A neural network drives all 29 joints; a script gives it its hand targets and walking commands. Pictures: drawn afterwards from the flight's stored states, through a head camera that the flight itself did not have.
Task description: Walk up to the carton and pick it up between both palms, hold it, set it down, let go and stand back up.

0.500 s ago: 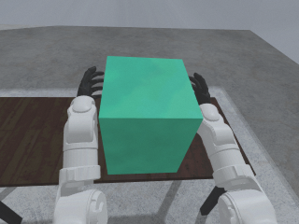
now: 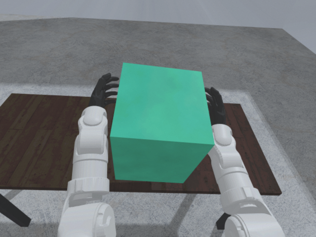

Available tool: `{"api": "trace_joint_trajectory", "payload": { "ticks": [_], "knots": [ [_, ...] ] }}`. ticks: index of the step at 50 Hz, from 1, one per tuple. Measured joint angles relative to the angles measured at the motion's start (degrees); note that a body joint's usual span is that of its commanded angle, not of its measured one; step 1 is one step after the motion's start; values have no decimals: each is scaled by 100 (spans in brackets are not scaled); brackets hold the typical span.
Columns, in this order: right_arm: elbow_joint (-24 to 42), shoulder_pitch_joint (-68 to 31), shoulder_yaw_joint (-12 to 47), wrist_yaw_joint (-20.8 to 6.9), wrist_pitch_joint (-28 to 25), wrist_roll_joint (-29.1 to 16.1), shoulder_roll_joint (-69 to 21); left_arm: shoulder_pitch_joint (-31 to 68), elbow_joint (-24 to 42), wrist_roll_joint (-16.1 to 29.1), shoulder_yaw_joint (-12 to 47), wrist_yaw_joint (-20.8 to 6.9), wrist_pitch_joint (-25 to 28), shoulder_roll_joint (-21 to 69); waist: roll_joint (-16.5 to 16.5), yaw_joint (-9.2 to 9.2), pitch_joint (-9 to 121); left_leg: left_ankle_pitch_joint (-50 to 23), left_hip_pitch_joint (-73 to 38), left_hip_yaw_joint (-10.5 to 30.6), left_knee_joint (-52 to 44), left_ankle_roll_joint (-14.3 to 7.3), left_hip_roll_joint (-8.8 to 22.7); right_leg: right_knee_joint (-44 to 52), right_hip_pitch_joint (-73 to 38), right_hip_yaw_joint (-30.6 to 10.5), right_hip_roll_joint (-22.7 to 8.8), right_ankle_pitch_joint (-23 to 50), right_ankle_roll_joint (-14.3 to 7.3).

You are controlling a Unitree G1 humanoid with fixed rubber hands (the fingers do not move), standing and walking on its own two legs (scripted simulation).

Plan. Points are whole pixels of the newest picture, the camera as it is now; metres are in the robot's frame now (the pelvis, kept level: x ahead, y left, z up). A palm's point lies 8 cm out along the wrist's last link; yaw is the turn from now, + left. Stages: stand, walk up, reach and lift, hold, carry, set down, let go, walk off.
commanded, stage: set down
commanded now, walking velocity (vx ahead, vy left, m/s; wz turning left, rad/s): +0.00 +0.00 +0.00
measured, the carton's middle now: (156, 128) +0.36 +0.02 +0.08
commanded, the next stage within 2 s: none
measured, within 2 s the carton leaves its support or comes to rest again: neither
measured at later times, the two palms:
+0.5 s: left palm (105, 109) +0.39 +0.16 +0.13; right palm (215, 122) +0.36 -0.14 +0.11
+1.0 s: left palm (106, 111) +0.41 +0.16 +0.10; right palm (211, 124) +0.38 -0.13 +0.09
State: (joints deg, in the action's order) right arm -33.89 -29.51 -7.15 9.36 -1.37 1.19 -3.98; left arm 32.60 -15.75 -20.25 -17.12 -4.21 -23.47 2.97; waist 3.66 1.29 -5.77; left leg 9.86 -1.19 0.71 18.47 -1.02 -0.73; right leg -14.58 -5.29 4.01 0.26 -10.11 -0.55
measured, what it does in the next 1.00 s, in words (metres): stands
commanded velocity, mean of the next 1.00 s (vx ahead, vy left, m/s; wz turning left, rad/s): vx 0.00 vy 0.00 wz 0.00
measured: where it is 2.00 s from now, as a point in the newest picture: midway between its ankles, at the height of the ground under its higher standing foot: outside the picture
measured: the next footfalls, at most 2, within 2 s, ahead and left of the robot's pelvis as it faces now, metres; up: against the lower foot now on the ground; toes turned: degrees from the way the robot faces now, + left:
none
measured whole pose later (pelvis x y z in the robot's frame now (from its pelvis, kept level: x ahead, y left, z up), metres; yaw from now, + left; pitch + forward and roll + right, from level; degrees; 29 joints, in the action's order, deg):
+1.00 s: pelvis +0.01 +0.00 +0.00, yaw -1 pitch -2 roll -1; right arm -49.6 -35.0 -21.9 8.1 -13.6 12.5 -6.4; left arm 41.3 -43.5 -20.2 -22.2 -2.1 -5.5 1.4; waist 3.1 -1.0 -3.3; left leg 8.8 5.9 -1.7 17.0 -1.3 0.0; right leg -11.5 1.5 3.5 0.5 -7.7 -0.4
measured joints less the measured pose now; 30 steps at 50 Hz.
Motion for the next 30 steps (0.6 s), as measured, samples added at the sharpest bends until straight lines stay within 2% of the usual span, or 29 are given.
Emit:
{"api": "trace_joint_trajectory", "payload": {
  "ticks": [12, 23, 30],
  "knots": [
    [-106, 75, 164, 112, -512, -188, 165, -112, -210, 269, 326, 313, 477, -115, 40, 31, -61, 77, 316, -18, 101, 18, 68, 172, 195, 18, 63, 76, -11],
    [-429, -16, 78, 128, -536, -52, 141, 29, -655, 156, 80, 181, 591, -68, 5, 5, 32, 72, 248, -79, 24, 9, 74, 230, 150, -13, 58, 86, -1],
    [-710, -68, -251, 89, -709, 223, 6, 184, -1172, 168, -14, 171, 862, -102, -1, -84, 69, 12, 330, -90, -13, 0, 61, 228, 247, 4, 39, 123, 5]
  ]
}}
